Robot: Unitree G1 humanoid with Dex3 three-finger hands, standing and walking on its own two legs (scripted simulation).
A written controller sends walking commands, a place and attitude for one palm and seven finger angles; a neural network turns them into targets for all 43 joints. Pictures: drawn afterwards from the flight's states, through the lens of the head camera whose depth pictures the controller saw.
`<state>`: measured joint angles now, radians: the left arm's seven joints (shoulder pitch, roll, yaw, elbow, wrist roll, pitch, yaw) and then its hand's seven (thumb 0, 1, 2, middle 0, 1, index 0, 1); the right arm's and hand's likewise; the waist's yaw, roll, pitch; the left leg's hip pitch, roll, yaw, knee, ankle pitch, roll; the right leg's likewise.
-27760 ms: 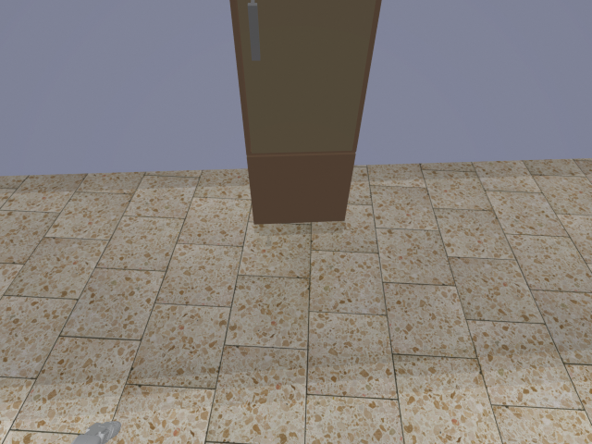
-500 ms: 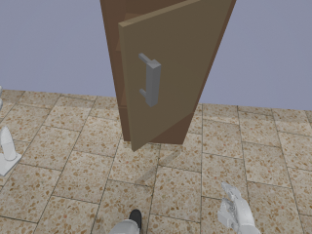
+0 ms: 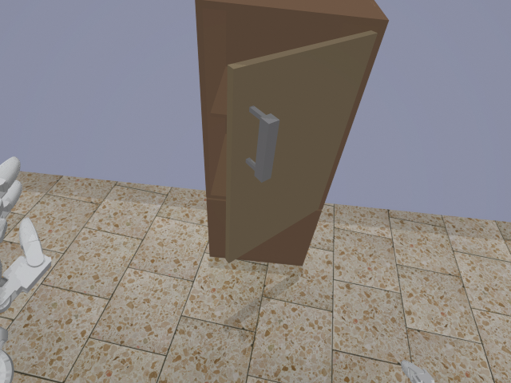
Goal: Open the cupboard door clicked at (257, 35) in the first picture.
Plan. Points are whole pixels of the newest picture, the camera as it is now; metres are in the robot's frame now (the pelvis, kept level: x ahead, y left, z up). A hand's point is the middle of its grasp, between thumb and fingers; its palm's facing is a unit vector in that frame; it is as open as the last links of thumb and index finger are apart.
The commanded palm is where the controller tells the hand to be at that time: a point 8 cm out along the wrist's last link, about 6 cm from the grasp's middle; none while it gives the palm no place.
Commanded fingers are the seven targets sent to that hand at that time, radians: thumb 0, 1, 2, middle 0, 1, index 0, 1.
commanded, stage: stop stepping back and stand still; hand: left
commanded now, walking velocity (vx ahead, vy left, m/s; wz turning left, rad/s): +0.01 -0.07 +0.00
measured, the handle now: (258, 144) +0.53 +0.04 +0.11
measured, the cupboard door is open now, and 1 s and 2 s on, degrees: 42 42 42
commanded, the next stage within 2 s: let the arm hang, fingers relaxed in 0.32 s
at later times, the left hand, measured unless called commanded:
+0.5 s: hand (48, 318) +0.18 +0.29 +0.06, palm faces +0.28 -0.83 -0.48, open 7.4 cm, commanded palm none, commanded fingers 0.00 0.90 0.90 -0.20 -0.30 -0.20 -0.30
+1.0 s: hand out of the picture -0.10 +0.23 -0.15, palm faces +0.03 -0.96 -0.28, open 7.3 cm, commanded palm none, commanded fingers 0.00 0.90 0.90 -0.20 -0.30 -0.20 -0.30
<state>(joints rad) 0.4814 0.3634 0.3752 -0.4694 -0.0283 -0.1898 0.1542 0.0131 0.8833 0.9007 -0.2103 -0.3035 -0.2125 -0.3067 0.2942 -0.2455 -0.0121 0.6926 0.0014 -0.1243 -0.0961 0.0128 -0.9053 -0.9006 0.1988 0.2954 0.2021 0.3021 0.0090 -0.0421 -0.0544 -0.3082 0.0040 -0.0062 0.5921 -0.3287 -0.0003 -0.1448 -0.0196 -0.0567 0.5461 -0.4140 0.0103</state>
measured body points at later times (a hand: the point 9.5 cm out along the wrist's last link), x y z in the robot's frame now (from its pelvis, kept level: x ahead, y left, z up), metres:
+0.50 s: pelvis -0.03 +0.01 +0.01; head -0.03 +0.00 +0.45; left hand +0.16 +0.33 +0.09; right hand +0.12 -0.25 -0.10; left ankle -0.01 +0.11 -0.73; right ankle -0.04 -0.10 -0.73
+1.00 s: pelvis -0.07 +0.01 +0.01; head -0.05 +0.00 +0.46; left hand -0.10 +0.28 -0.13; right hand -0.04 -0.23 -0.15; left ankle -0.01 +0.11 -0.73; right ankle -0.04 -0.10 -0.73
